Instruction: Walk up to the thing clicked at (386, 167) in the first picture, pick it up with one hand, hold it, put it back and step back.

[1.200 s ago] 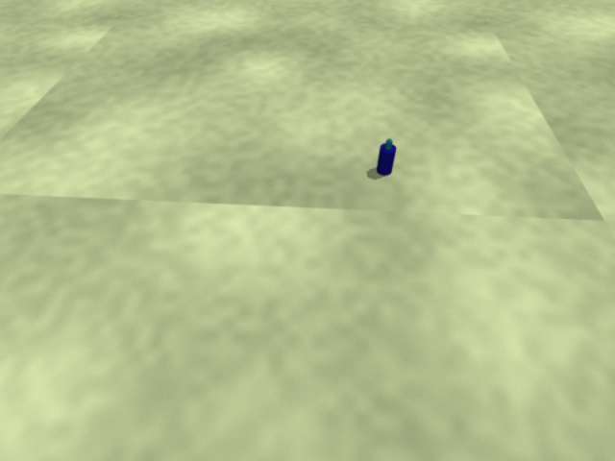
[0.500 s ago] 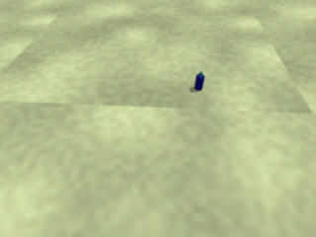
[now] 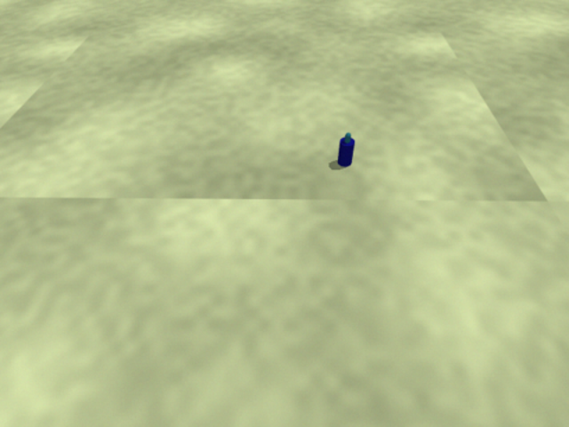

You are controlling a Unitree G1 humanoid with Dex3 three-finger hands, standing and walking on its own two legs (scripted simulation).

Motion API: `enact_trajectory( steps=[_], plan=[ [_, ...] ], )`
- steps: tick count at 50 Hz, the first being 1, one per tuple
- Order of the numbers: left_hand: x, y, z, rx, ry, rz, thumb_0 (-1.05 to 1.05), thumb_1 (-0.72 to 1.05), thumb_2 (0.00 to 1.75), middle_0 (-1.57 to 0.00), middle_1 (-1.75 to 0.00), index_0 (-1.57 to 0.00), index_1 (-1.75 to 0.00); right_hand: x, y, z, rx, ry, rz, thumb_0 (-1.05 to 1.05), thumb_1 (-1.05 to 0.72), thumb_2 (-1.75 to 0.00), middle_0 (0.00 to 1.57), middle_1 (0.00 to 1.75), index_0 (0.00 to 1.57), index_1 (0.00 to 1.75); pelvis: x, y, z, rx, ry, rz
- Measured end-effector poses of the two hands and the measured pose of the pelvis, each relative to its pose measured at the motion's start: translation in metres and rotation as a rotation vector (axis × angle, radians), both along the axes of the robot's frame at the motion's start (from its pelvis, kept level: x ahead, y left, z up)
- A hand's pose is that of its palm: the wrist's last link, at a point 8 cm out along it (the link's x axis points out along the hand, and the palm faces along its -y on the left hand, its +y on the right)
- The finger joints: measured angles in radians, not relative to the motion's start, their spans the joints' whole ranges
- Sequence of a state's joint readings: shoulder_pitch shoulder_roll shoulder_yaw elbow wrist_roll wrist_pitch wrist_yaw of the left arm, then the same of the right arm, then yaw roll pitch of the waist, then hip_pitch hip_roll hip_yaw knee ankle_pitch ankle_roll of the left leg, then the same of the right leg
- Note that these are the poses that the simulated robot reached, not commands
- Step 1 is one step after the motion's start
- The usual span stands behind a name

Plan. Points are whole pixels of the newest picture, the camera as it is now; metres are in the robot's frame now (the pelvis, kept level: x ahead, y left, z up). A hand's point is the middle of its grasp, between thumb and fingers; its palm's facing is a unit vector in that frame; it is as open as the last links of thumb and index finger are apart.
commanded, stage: walk up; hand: left
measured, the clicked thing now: (346, 148) +1.52 -0.24 -0.68
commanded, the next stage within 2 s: none
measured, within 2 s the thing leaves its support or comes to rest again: neither
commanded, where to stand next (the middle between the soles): +1.13 -0.34 m, yaw -17 degrees
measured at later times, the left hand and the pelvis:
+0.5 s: hand (210, 397) +0.20 +0.15 -0.14, palm faces -0.12 -0.93 -0.35, open 7.4 cm; pelvis +0.17 -0.11 +0.00, yaw -11 degrees
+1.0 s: hand (264, 205) +0.61 +0.09 -0.13, palm faces -0.33 -0.87 -0.37, open 7.4 cm; pelvis +0.42 -0.15 -0.01, yaw -17 degrees
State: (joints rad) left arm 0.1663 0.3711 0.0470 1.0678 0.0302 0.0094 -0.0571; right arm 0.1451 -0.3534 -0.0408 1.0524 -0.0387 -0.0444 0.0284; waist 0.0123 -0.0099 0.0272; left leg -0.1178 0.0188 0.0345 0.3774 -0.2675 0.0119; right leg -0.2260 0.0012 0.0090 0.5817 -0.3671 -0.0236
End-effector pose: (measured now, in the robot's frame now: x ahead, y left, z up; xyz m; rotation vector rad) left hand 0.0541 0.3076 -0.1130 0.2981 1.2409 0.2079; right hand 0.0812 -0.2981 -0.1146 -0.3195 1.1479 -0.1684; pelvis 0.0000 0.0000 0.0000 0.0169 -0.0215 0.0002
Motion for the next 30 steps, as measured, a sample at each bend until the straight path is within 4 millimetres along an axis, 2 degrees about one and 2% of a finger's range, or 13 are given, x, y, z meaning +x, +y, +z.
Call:
enact_trajectory(
  steps=[3,7,9,12,14,16,20,23,26,30],
  plan=[
    [0.017,0.002,0.005,0.018,0.016,-0.041,0.0,0.9,0.9,-0.21,-0.3,-0.21,-0.3,-0.008,-0.022,0.003,-0.022,-0.032,-0.041,0.0,-0.9,-0.89,0.21,0.3,0.21,0.31,0.008,-0.01,-0.002,0.007,0.003,-0.022],
    [0.051,-0.006,0.016,0.036,-0.026,-0.073,0.0,0.9,0.9,-0.21,-0.3,-0.21,-0.3,-0.019,-0.06,0.002,-0.056,0.023,-0.072,0.0,-0.9,-0.89,0.21,0.3,0.21,0.31,0.027,-0.03,-0.005,0.012,-0.005,-0.052],
    [0.068,-0.015,0.019,0.053,-0.037,-0.094,0.0,0.9,0.9,-0.2,-0.3,-0.2,-0.3,-0.016,-0.083,-0.003,-0.066,0.036,-0.092,0.0,-0.9,-0.89,0.21,0.3,0.21,0.31,0.041,-0.043,-0.01,0.016,-0.011,-0.079],
    [0.094,-0.031,0.015,0.096,-0.041,-0.117,0.0,0.9,0.9,-0.2,-0.3,-0.2,-0.3,-0.001,-0.117,-0.018,-0.075,0.026,-0.125,0.01,-0.9,-0.89,0.21,0.3,0.21,0.31,0.064,-0.068,-0.024,0.014,-0.02,-0.11],
    [0.108,-0.046,0.011,0.113,-0.069,-0.111,0.0,0.9,0.9,-0.2,-0.3,-0.2,-0.3,0.014,-0.134,-0.027,-0.08,0.032,-0.129,0.01,-0.9,-0.89,0.21,0.3,0.21,0.3,0.078,-0.083,-0.032,-0.023,-0.028,-0.103],
    [0.115,-0.062,0.01,0.102,-0.088,-0.098,0.0,0.9,0.9,-0.2,-0.3,-0.2,-0.3,0.034,-0.14,-0.027,-0.066,0.034,-0.123,0.01,-0.9,-0.9,0.21,0.3,0.2,0.3,0.091,-0.093,-0.03,-0.015,-0.03,-0.116],
    [0.123,-0.092,0.015,0.055,-0.036,-0.089,0.0,0.9,0.9,-0.21,-0.3,-0.21,-0.3,0.084,-0.142,-0.01,-0.023,-0.029,-0.11,0.01,-0.91,-0.9,0.2,0.3,0.2,0.3,0.121,-0.104,-0.013,-0.016,-0.031,-0.148],
    [0.135,-0.106,0.013,0.031,0.005,-0.1,0.0,0.9,0.9,-0.21,-0.3,-0.21,-0.3,0.118,-0.142,0.002,-0.007,-0.074,-0.096,0.01,-0.9,-0.89,0.21,0.3,0.2,0.3,0.147,-0.111,-0.006,-0.022,-0.027,-0.176],
    [0.158,-0.113,0.007,0.013,0.031,-0.116,0.0,0.9,0.9,-0.21,-0.3,-0.21,-0.3,0.147,-0.144,0.009,-0.008,-0.084,-0.091,0.01,-0.9,-0.89,0.21,0.3,0.21,0.3,0.175,-0.115,-0.005,-0.037,-0.019,-0.192],
    [0.205,-0.113,-0.006,-0.003,0.036,-0.146,0.0,0.9,0.9,-0.21,-0.3,-0.21,-0.3,0.189,-0.146,0.011,-0.032,-0.068,-0.093,0.0,-0.9,-0.89,0.21,0.3,0.21,0.3,0.22,-0.117,-0.012,-0.058,-0.006,-0.202]
  ],
)
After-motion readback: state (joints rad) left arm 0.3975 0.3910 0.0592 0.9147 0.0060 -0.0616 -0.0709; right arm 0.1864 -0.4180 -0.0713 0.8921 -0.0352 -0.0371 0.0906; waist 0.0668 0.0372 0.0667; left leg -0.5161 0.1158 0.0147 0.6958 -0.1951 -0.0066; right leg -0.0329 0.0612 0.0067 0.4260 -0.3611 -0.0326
